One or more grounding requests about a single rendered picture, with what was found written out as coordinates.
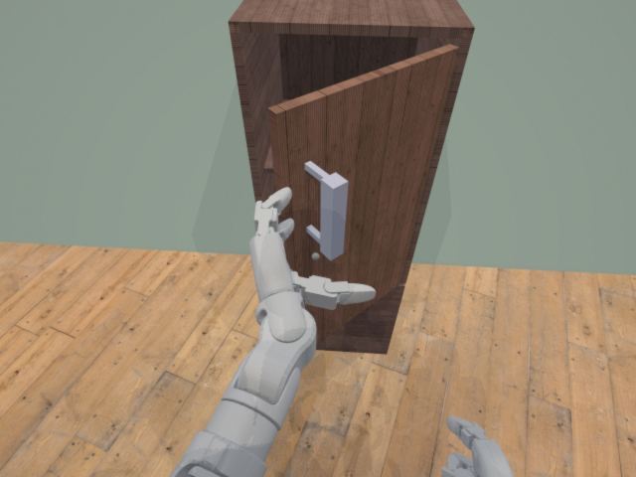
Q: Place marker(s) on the handle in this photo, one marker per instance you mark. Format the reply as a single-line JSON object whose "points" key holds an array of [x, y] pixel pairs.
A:
{"points": [[334, 193]]}

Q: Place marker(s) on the cupboard door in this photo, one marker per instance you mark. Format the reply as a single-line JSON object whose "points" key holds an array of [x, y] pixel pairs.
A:
{"points": [[378, 132]]}

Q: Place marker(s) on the left robot forearm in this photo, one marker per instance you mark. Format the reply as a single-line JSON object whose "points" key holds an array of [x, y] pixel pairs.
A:
{"points": [[239, 435]]}

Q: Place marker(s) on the right robot hand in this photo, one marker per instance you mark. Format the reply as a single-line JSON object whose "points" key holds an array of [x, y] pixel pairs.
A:
{"points": [[488, 458]]}

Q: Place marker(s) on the left robot hand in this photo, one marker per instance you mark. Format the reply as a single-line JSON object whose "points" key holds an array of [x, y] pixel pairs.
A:
{"points": [[272, 272]]}

